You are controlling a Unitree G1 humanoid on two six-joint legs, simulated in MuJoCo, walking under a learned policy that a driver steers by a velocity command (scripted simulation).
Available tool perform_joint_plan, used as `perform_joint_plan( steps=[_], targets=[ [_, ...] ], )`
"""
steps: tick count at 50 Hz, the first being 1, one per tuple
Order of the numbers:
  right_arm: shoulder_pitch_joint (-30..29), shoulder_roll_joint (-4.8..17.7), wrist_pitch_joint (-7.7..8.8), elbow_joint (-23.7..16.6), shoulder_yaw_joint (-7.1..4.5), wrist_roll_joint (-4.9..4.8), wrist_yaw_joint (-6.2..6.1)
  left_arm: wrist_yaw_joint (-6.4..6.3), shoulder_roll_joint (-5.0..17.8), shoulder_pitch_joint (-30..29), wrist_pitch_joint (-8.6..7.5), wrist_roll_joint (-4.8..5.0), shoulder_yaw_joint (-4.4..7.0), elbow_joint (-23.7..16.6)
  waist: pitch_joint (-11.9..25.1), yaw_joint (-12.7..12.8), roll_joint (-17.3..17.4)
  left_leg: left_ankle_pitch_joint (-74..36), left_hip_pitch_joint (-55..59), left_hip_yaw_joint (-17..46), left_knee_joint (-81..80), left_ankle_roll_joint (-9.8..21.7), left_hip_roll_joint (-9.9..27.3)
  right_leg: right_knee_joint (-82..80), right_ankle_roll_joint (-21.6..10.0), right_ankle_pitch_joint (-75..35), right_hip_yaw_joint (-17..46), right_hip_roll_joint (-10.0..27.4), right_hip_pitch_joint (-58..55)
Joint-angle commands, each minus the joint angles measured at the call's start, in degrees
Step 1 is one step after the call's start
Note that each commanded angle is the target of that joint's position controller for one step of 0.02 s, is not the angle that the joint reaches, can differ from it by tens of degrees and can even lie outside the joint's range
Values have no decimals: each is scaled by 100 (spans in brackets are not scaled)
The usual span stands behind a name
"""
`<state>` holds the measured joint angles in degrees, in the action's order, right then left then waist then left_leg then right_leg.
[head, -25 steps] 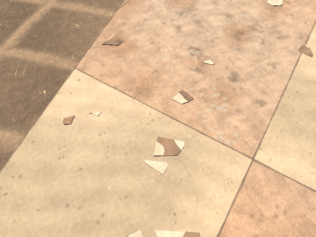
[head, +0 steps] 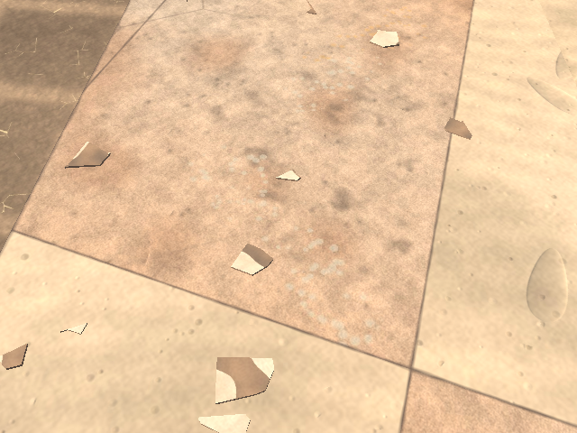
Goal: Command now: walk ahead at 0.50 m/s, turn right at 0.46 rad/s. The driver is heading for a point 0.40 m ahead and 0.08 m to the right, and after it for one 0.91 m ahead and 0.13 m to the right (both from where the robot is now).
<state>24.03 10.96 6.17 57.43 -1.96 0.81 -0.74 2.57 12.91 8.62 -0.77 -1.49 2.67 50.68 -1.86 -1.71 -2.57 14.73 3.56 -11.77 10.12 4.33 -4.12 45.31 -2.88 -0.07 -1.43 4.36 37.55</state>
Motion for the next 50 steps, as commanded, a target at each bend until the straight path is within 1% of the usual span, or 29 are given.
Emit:
perform_joint_plan(
  steps=[1,4,6,7,8,9,10,11,12,13,14,16,19,24,29,31,32,33,34,35,36,37,38,39,40,41,44,46,50],
  targets=[
    [362,727,30,-104,-116,11,-86,36,102,-816,-91,-18,-57,-591,-478,-119,592,-3406,1,239,-88,164,1690,-618,-133,-12,-462,-134,97],
    [317,893,-42,-72,-143,37,-155,25,194,-675,-94,-37,-21,-632,-269,55,748,-5349,431,-31,654,108,1818,-930,-440,676,-779,-491,-454],
    [165,1068,-119,-108,-195,62,-190,-18,355,-23,-92,-51,68,-475,144,377,918,-6577,538,-162,1780,125,1895,-992,-729,1289,-914,-849,-1209],
    [98,1142,-168,-163,-221,66,-176,-38,494,522,-121,-65,150,-318,478,605,915,-6381,350,-165,2713,164,1916,-1221,-893,1445,-844,-990,-1884],
    [-76,1180,-191,-269,-238,31,-138,-84,727,1331,-163,-127,276,-85,869,1043,662,-5258,-435,-237,4100,64,1805,-1776,-1134,1301,-435,-872,-3109],
    [-15,772,-157,-558,-156,-35,-67,-169,1349,1724,-155,-166,467,-51,1392,1024,-275,-1742,-2259,-272,6119,-146,1251,-1897,-1678,1513,1622,623,-4654],
    [-205,736,-98,-931,-174,-55,24,-149,1653,1488,-97,-28,533,-152,1669,730,-791,1657,-4123,730,7558,-321,81,-2724,-2449,976,4486,1615,-5481],
    [-818,871,-37,-1048,-179,27,58,-176,1472,1325,-54,94,499,-111,962,763,58,1047,-4732,1437,7422,-256,589,-2898,-2210,977,3636,1428,-5011],
    [-896,850,34,-1120,-159,-30,82,-203,1179,1037,-58,118,426,-122,409,560,254,546,-4632,1391,6928,-258,793,-3058,-1952,700,3002,1274,-4235],
    [-803,836,30,-1049,-170,-14,71,-216,926,781,-78,102,357,-152,53,271,577,364,-4300,1372,6384,-297,963,-3184,-1660,157,2491,964,-3579],
    [-736,810,-69,-1051,-166,93,67,-247,804,631,-119,144,309,-175,-39,89,556,331,-3960,1375,6046,-398,1048,-3242,-1507,-298,2082,675,-3144],
    [-616,718,-288,-1068,-153,211,113,-251,795,671,-240,174,277,-191,98,-36,350,287,-3596,1303,5658,-567,1080,-3280,-1435,-920,1699,385,-2846],
    [-1099,675,-412,-1315,-138,204,155,-242,1034,1015,-307,168,328,-151,47,59,170,-205,-3854,1149,5010,-743,1075,-3345,-1322,-1195,1517,164,-2760],
    [-2074,666,-415,-1636,-85,156,211,-246,921,1664,-308,157,266,-41,-13,495,-85,-1262,-4277,1037,3661,-689,993,-3340,-907,-1578,1401,100,-3479],
    [-2830,682,-328,-1916,-10,99,267,-323,954,2009,-326,70,211,55,-148,758,-131,-1447,-4271,929,2645,-427,751,-3192,-886,-1904,1478,351,-4249],
    [-2746,777,-284,-1956,-25,85,265,-361,1046,1906,-344,37,212,59,-191,612,-183,-1189,-3910,965,2304,-235,649,-3051,-826,-2273,1517,521,-4377],
    [-2429,845,-263,-1878,-52,78,246,-375,1096,1739,-360,31,214,35,-135,414,-209,-974,-3412,953,2115,-123,535,-2854,-729,-2797,1436,530,-4305],
    [-1968,954,-244,-1733,-104,64,199,-377,1161,1633,-378,19,222,29,62,210,-252,-715,-2767,898,2029,-19,341,-2438,-645,-3563,1373,498,-4257],
    [-1202,1062,-209,-1486,-167,52,134,-353,1196,1556,-381,2,222,44,442,-138,-132,-694,-1902,821,1754,101,171,-1567,-562,-3947,1219,322,-4201],
    [-324,1233,-155,-1266,-236,125,54,-326,1122,1514,-402,34,190,6,964,-536,83,-782,-592,1204,1601,288,594,-384,-484,-3089,1045,91,-3520],
    [407,1755,-139,-1232,-343,269,-19,-295,654,1809,-431,154,71,-188,1777,-575,953,-115,829,3168,1492,707,2080,1486,-312,-712,687,-498,-2246],
    [276,1899,-232,-1094,-423,161,57,-280,671,2353,-412,238,102,-112,2016,-201,2005,-153,1258,5524,638,1352,2887,2815,-202,2921,577,-1317,-901],
    [-372,1421,-277,-1236,-331,27,119,-307,950,1982,-358,39,132,-65,1025,-21,918,510,427,5003,514,1256,2652,3117,-259,2562,856,-838,-425],
    [-797,1029,-260,-1304,-232,-6,150,-256,885,1479,-360,1,111,-148,418,5,399,458,-342,4106,392,1137,2384,2865,-245,2137,820,-606,-410],
    [-950,853,-234,-1257,-175,38,155,-214,753,1288,-348,14,83,-206,86,130,308,86,-862,3487,187,938,2070,2492,-237,1930,737,-400,-525],
    [-896,793,-189,-1156,-141,33,133,-177,717,1216,-296,-43,76,-254,-20,225,495,-368,-1141,3044,81,802,1843,2181,-191,1843,693,-258,-673],
    [-587,852,-53,-917,-143,-20,150,-94,569,1332,-169,-93,23,-187,93,346,690,-1369,-1275,2414,-108,774,1604,1881,-45,1611,443,-154,-838],
    [-418,944,-24,-805,-169,-47,159,-66,538,923,-142,-90,-2,-314,-31,308,661,-1432,-1197,2176,-315,825,1562,1566,63,1278,297,2,-430],
    [-65,909,-51,-614,-153,-64,164,-41,442,-92,-150,-61,-73,-640,-234,90,616,-1818,-952,1752,-448,736,1343,406,243,510,30,138,-7]
  ],
)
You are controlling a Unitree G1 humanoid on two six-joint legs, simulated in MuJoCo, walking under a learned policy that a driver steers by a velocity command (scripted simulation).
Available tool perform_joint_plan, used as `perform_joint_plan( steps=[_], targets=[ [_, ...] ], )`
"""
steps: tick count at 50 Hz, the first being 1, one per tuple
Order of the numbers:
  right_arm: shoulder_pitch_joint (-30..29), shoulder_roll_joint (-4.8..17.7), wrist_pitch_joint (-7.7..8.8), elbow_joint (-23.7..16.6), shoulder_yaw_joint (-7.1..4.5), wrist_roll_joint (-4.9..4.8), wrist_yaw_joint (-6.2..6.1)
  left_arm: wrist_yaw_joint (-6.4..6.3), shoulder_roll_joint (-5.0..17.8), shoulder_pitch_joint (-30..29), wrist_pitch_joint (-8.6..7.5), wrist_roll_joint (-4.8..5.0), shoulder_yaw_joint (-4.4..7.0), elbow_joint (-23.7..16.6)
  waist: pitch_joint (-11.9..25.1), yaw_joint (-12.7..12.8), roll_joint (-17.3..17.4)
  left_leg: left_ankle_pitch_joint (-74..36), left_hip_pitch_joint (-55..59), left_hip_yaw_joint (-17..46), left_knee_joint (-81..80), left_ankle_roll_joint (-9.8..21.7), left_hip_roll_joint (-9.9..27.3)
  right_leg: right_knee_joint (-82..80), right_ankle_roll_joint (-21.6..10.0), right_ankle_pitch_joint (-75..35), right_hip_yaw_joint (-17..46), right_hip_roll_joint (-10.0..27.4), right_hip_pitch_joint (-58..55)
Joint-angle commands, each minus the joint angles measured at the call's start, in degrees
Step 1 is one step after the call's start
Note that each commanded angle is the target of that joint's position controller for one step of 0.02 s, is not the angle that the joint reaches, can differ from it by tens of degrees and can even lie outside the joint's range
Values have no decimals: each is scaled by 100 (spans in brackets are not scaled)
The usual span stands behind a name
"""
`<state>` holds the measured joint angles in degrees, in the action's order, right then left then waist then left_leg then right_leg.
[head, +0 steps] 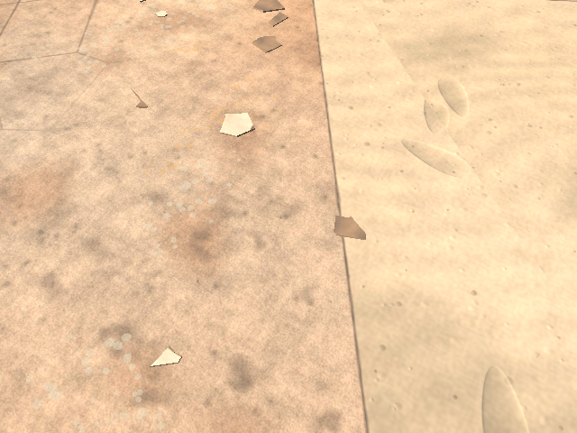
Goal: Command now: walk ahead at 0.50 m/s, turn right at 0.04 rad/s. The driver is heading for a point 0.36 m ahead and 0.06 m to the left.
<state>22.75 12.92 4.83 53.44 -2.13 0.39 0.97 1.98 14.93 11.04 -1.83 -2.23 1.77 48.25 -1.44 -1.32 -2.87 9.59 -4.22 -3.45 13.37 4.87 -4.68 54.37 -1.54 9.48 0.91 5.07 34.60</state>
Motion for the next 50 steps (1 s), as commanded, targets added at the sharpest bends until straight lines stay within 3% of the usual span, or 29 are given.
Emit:
perform_joint_plan(
  steps=[1,7,9,11,12,13,14,15,16,18,21,24,27,31,33,34,35,36,37,39,41,44,50],
  targets=[
    [139,724,83,-175,-137,-24,-6,24,190,-531,-53,25,-11,-456,-281,-1,657,-1453,-137,826,-748,643,1362,-823,124,-619,-269,37,215],
    [588,803,49,68,-138,30,-72,-3,215,-1350,-112,61,-48,-737,-341,-210,692,-2329,540,880,-313,586,1614,-1998,-21,-708,-382,-199,-115],
    [475,913,18,80,-166,57,-112,-35,298,-1201,-166,59,-15,-735,-285,-60,717,-2875,719,1017,56,539,1720,-2254,-131,-299,-342,-318,-449],
    [259,997,-10,61,-186,44,-122,-115,461,-191,-261,29,79,-421,195,426,625,-3732,584,930,1180,382,1526,-2820,-295,-118,-414,-595,-1818],
    [228,889,-3,13,-151,-3,-108,-190,714,714,-340,-65,176,-153,787,765,380,-3109,-77,743,2292,273,1233,-2943,-466,-245,-110,-266,-3214],
    [357,437,16,-252,-29,-147,-96,-284,1244,1523,-379,-231,297,-106,1663,925,-434,-927,-1429,362,4133,41,681,-3051,-837,-226,1654,1361,-4761],
    [1011,308,-40,-149,-46,-206,-141,-249,1494,1474,-282,-111,384,-43,2042,606,-1200,2290,-2578,345,5410,-60,-27,-3504,-1418,-1353,3343,2254,-5171],
    [670,751,-129,-35,-169,-46,-194,-213,979,1046,-245,71,277,-104,1316,461,-206,1967,-2747,766,5694,-30,328,-3466,-1311,-1841,2707,1888,-4463],
    [407,572,-130,-72,-148,-21,-175,-197,585,581,-281,121,163,-152,654,297,-69,1647,-2720,758,5570,-74,462,-3542,-1216,-2739,1822,1636,-3723],
    [247,404,-232,-50,-141,70,-137,-205,205,283,-334,149,47,-98,268,65,-162,1373,-2371,698,5087,-201,685,-3767,-946,-3641,800,1140,-2932],
    [360,263,-400,8,-142,117,-75,-219,303,357,-425,158,42,63,438,-164,-243,990,-1889,576,4795,-359,521,-3872,-959,-4530,194,934,-2542],
    [65,178,-473,-17,-98,131,-80,-241,347,328,-411,140,19,185,395,-228,-264,570,-1810,466,3950,-427,558,-3888,-947,-4403,-212,769,-2363],
    [-476,130,-501,-93,-8,107,-116,-250,361,513,-351,131,-5,364,375,-42,-418,162,-1457,245,2949,-430,577,-3839,-906,-4137,-377,659,-2310],
    [-677,212,-462,-32,34,80,-204,-272,391,708,-227,134,-2,574,351,71,-332,218,-1068,167,2107,-328,564,-3610,-919,-3195,-70,808,-2451],
    [-587,230,-384,62,65,119,-241,-314,328,649,-150,165,-22,636,247,-60,-20,-552,-401,306,920,-238,674,-3367,-632,-1778,20,647,-2208],
    [-445,547,-327,128,7,149,-282,-331,218,816,-136,124,-52,641,357,15,373,-1573,118,817,793,-186,1188,-3145,-393,-827,-18,419,-1976],
    [-489,871,-296,130,-40,134,-303,-326,25,1356,-122,112,-64,711,345,395,958,-2834,335,1377,952,54,1815,-2991,-228,511,-262,-54,-1719],
    [-656,642,-329,166,14,-7,-287,-367,-225,1645,-16,188,-139,969,360,347,1206,-2409,-313,1551,766,413,1973,-3171,-136,1048,-373,-265,-2235],
    [-881,421,-347,146,67,-3,-254,-399,-69,1489,49,173,-112,1022,56,347,1057,-1672,-750,1511,590,307,1733,-3350,-88,840,-299,-258,-2510],
    [-984,313,-360,205,99,9,-251,-385,126,1128,95,146,-47,1021,-113,264,878,-1111,-958,1166,520,32,1314,-3473,-74,330,-205,-124,-2726],
    [-843,324,-354,343,86,-44,-298,-371,20,1092,96,144,-71,1100,-70,218,693,-1084,-738,984,569,-65,1140,-3565,-78,72,-132,6,-2723],
    [-780,285,-351,469,83,-36,-307,-412,-47,1067,82,157,-89,1251,-38,174,415,-1323,-489,949,629,-57,1136,-3654,-48,0,-119,47,-2700],
    [-724,222,-374,701,101,-18,-327,-453,-135,1034,132,154,-109,1467,-112,162,317,-1208,-519,906,560,-71,1091,-3691,-41,-9,-112,88,-2791]
  ],
)
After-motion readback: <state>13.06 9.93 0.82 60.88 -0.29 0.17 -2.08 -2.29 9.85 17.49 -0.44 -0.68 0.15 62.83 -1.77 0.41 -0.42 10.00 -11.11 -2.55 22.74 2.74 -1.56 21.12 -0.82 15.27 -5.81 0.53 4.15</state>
